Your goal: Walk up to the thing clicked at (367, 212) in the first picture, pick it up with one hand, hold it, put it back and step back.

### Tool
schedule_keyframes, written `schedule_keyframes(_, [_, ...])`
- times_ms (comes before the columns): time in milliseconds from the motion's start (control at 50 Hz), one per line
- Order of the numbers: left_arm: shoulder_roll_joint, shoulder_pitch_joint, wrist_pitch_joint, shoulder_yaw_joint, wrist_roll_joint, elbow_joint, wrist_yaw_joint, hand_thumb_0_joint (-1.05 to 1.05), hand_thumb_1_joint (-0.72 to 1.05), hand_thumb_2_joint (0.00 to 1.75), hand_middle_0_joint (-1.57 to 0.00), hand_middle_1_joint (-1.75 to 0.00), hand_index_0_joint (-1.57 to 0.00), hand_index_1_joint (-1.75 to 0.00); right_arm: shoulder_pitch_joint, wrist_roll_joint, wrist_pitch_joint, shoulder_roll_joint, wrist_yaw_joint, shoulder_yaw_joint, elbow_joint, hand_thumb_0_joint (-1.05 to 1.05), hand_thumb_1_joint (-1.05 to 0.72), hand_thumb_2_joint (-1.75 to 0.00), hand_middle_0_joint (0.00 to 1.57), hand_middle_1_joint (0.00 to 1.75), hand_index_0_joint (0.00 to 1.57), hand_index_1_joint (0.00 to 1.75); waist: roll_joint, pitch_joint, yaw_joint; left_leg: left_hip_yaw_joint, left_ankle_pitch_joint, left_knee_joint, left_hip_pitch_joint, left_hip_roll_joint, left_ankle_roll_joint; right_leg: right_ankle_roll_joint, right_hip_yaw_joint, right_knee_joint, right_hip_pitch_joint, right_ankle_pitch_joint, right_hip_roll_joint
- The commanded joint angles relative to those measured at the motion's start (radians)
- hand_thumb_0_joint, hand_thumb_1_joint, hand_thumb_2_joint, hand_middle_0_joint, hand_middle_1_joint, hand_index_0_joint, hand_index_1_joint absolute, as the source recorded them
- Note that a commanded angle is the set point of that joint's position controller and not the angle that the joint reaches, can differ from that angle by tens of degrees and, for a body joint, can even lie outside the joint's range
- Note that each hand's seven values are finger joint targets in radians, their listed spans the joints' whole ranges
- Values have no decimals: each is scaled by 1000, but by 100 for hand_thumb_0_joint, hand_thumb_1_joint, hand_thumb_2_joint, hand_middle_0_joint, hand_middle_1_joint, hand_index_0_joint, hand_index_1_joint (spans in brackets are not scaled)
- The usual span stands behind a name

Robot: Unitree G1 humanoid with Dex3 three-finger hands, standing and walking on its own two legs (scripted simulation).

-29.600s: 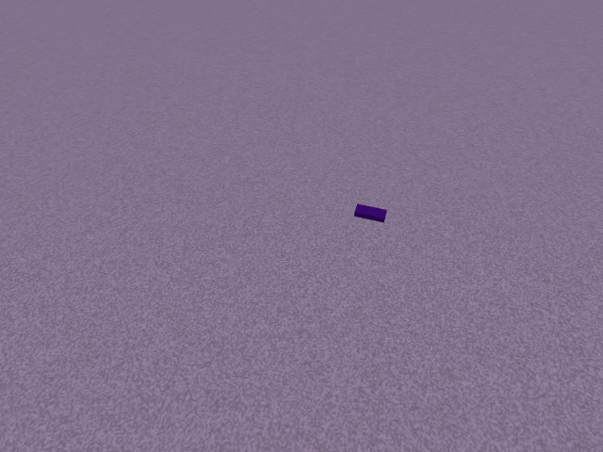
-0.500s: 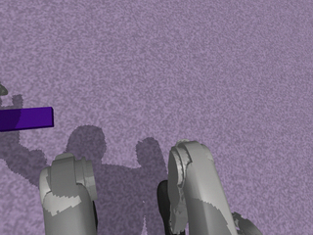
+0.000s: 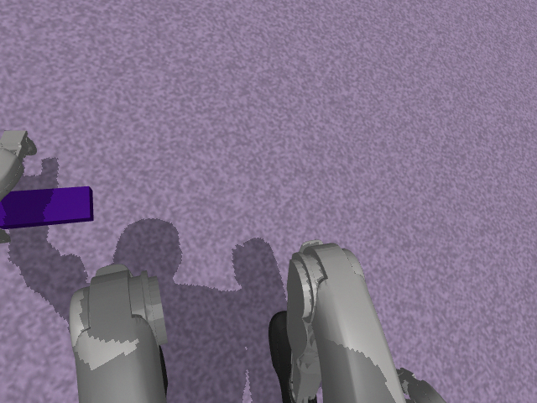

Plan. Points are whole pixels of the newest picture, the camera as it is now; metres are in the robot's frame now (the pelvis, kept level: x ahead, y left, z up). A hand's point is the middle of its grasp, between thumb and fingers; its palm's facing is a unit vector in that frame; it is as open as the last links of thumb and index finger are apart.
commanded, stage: approach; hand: left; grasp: from above
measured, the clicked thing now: (47, 207) +0.45 +0.34 -0.30
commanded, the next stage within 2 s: close in in 0.44 s
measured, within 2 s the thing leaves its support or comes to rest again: neither
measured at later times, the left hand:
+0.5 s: hand (5, 198) +0.43 +0.35 -0.17, palm faces -0.49 -0.08 -0.87, open 14.1 cm
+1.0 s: hand (34, 205) +0.43 +0.33 -0.21, palm faces -0.45 -0.07 -0.89, open 14.2 cm
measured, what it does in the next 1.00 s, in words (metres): stands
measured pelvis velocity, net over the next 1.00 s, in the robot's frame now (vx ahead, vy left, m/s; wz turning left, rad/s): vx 0.00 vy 0.00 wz -0.04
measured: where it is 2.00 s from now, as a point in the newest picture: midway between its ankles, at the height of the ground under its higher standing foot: (226, 400)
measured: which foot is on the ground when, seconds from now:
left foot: down 0.00-1.00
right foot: down 0.00-1.00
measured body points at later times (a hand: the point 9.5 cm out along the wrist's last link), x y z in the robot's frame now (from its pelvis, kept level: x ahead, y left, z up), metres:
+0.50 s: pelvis +0.00 +0.00 +0.00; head +0.24 +0.07 +0.37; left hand +0.45 +0.35 -0.12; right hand +0.05 -0.27 -0.10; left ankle +0.08 +0.14 -0.28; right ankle +0.10 -0.13 -0.28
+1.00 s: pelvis +0.00 +0.00 -0.01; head +0.24 +0.11 +0.35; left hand +0.45 +0.33 -0.16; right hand +0.08 -0.27 -0.09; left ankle +0.08 +0.14 -0.28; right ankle +0.10 -0.13 -0.27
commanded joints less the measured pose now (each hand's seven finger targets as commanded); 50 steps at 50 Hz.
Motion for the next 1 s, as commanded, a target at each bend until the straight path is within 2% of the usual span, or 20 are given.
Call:
schedule_keyframes(0, [166,-321,21,-12,-18,-74,57,0,-57,104,-8,-102,-7,-102,215,11,-5,-269,-18,-67,-10,0,-90,-90,20,30,20,30,333,-598,-71,126,123,-234,541,-13,51,-73,-117,-262,217,212,32])
schedule_keyframes(60, [245,-314,48,46,4,-42,84,0,-57,104,-9,-99,-8,-101,203,18,-10,-268,-18,-54,-23,0,-90,-90,20,30,20,30,363,-630,-35,139,145,-235,542,-15,52,-77,-109,-252,247,233,34])
schedule_keyframes(120, [253,-306,80,61,12,-7,106,0,-56,104,-11,-97,-9,-99,192,14,-13,-272,-16,-41,-45,0,-90,-90,20,30,20,30,354,-610,-45,143,129,-241,524,-15,57,-77,-109,-249,247,225,36])
schedule_keyframes(160, [281,-310,97,79,10,-18,116,0,-56,103,-11,-96,-9,-98,191,12,-19,-277,-14,-33,-55,0,-90,-90,20,30,20,30,364,-616,-44,148,126,-242,513,-17,60,-76,-104,-253,265,227,37])
schedule_keyframes(180, [318,-307,102,105,1,-47,122,0,-55,103,-12,-95,-10,-97,180,15,-19,-278,-15,-30,-62,0,-90,-90,20,30,20,30,372,-650,-22,151,127,-241,511,-16,61,-77,-99,-254,282,224,38])
schedule_keyframes(200, [320,-275,114,96,0,-9,118,0,-57,103,-11,-95,-9,-97,174,19,-22,-274,-14,-28,-65,0,-91,-90,20,30,20,30,354,-639,-25,155,121,-229,494,-14,66,-75,-85,-259,295,221,40])
schedule_keyframes(240, [355,-270,125,118,-19,-54,109,0,-55,103,-11,-96,-10,-97,181,21,-25,-278,-14,-28,-69,0,-90,-90,20,30,20,30,346,-666,-19,162,136,-218,475,-14,72,-67,-73,-262,339,240,40])
schedule_keyframes(300, [342,-220,132,117,-61,-52,72,0,-56,102,-11,-94,-9,-96,186,24,-30,-276,-13,-33,-72,0,-90,-90,20,30,20,30,304,-648,-20,157,121,-213,447,-14,76,-64,-73,-264,344,222,38])
schedule_keyframes(340, [329,-226,116,97,-86,-75,37,0,-58,103,-10,-94,-8,-97,190,23,-29,-279,-17,-32,-68,0,-90,-90,20,30,20,30,284,-624,-38,154,88,-210,416,-17,79,-61,-72,-279,347,188,38])
schedule_keyframes(400, [332,-259,80,89,-100,-140,-14,0,-56,101,-11,-96,-10,-97,221,22,-30,-285,-19,-48,-57,0,-91,-90,20,30,20,30,299,-635,-47,142,93,-205,446,-15,69,-67,-79,-276,344,184,36])
schedule_keyframes(440, [299,-263,46,73,-107,-165,-37,0,-55,101,-13,-95,-11,-96,230,18,-25,-274,-17,-53,-46,0,-91,-90,20,30,20,30,328,-652,-44,133,94,-217,478,-14,60,-69,-85,-275,344,182,38])
schedule_keyframes(500, [238,-296,-2,30,-101,-200,-49,0,-53,103,-13,-97,-12,-98,242,19,-16,-290,-16,-65,-42,0,-91,-90,20,30,20,30,332,-618,-72,123,100,-206,507,-15,51,-77,-111,-277,281,183,35])
schedule_keyframes(560, [257,-268,-31,48,-74,-173,-26,0,-59,103,-9,-98,-7,-99,249,16,-3,-280,-13,-58,-31,0,-91,-90,20,30,20,30,354,-634,-49,122,146,-214,551,-12,48,-71,-114,-263,301,225,35])
schedule_keyframes(620, [239,-259,-45,39,-41,-83,19,0,-59,104,-8,-98,-6,-100,224,12,6,-282,-8,-46,-35,0,-90,-90,20,30,20,30,342,-588,-64,110,159,-217,554,-8,48,-75,-133,-245,258,232,40])
schedule_keyframes(660, [284,-279,-50,75,-13,-79,58,0,-58,105,-8,-98,-7,-99,213,7,7,-286,-9,-38,-31,0,-90,-90,20,30,20,30,358,-595,-46,110,175,-219,570,-8,48,-75,-136,-236,246,240,40])
schedule_keyframes(720, [295,-304,-47,80,35,-30,107,0,-55,106,-9,-99,-7,-100,192,-13,6,-289,-4,-26,-35,0,-90,-90,20,30,20,30,392,-585,-62,107,180,-224,583,-5,44,-77,-144,-215,228,245,43])
schedule_keyframes(780, [288,-320,-26,64,61,43,156,0,-57,105,-7,-96,-5,-98,179,-32,-12,-294,5,-12,-36,0,-89,-90,20,30,20,30,383,-546,-97,112,161,-208,561,-4,47,-73,-143,-212,220,243,45])
schedule_keyframes(860, [313,-327,11,60,68,88,208,0,-57,104,-7,-95,-5,-97,164,-54,-37,-305,8,3,-33,0,-89,-90,20,30,20,30,391,-553,-103,113,126,-203,542,-4,47,-72,-141,-216,228,216,50])
schedule_keyframes(920, [315,-334,40,45,52,111,224,0,-57,104,-7,-96,-5,-98,149,-64,-65,-315,15,17,-47,0,-89,-90,20,30,20,30,398,-538,-120,112,100,-189,526,-4,49,-70,-141,-207,226,199,51])
schedule_keyframes(980, [343,-335,58,50,19,84,229,0,-57,103,-6,-95,-4,-97,139,-67,-91,-323,19,23,-38,0,-89,-90,20,30,20,30,405,-561,-110,110,93,-177,511,0,48,-71,-138,-210,247,192,56])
